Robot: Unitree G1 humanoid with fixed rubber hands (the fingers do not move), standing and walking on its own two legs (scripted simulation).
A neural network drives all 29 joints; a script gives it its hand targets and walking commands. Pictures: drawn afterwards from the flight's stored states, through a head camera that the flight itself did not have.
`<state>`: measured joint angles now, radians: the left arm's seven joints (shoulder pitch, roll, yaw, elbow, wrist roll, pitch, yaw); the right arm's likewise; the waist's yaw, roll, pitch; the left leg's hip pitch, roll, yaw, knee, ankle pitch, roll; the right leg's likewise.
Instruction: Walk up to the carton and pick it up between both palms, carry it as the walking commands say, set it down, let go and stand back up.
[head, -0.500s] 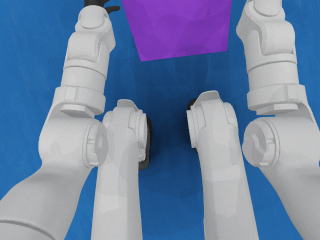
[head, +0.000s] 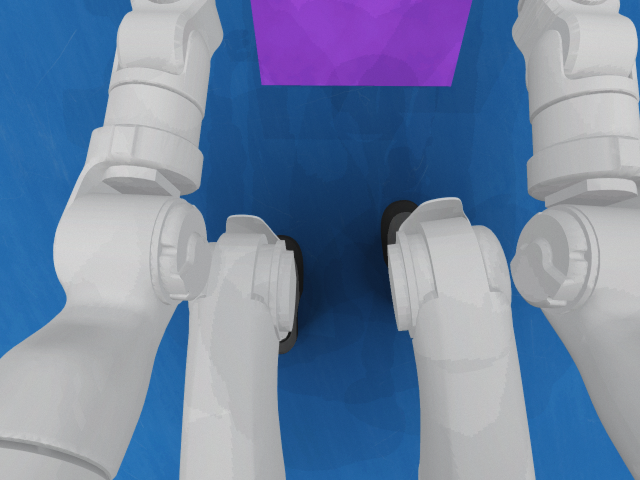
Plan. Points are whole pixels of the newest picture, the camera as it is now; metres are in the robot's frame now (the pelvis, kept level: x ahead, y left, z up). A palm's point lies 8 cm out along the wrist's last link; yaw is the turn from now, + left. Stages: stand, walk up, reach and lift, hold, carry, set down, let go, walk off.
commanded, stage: set down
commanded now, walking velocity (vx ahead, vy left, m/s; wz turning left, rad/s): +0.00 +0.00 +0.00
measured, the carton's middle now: out of the picture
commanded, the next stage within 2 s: none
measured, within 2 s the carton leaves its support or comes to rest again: neither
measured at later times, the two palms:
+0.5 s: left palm out of the picture +0.60 +0.10 -0.16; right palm out of the picture +0.57 -0.22 -0.15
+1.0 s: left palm out of the picture +0.60 +0.10 -0.16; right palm out of the picture +0.56 -0.21 -0.15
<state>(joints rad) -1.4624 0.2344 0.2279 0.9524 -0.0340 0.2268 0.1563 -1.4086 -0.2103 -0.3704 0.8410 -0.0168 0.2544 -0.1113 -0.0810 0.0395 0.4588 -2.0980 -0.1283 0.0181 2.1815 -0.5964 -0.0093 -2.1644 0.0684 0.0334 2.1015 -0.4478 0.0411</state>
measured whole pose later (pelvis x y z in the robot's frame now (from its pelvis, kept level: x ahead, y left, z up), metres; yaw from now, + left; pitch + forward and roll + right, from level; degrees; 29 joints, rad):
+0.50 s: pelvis +0.05 -0.01 -0.01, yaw +1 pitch +43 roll +0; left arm -1.34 0.15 0.33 0.92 0.06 0.13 0.06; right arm -1.26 -0.17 -0.50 0.84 -0.05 0.15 0.01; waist -0.08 0.02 0.15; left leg -2.28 -0.15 -0.01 2.23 -0.71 -0.02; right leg -2.35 0.04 0.00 2.16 -0.57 0.01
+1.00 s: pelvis +0.05 +0.00 -0.01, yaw +0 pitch +42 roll -1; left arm -1.37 0.15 0.34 0.97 0.12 0.09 0.05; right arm -1.29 -0.18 -0.53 0.90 -0.08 0.09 0.01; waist -0.08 0.02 0.18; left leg -2.27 -0.15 0.00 2.23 -0.70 -0.01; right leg -2.33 0.04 0.01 2.16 -0.56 0.02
